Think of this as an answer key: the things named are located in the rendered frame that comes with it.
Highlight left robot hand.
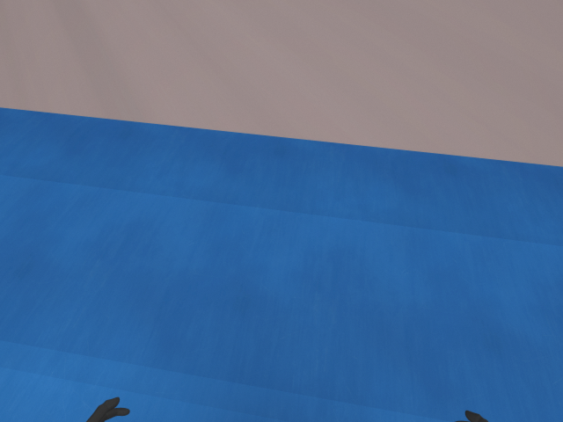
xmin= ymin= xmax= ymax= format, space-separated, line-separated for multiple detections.
xmin=86 ymin=397 xmax=130 ymax=422

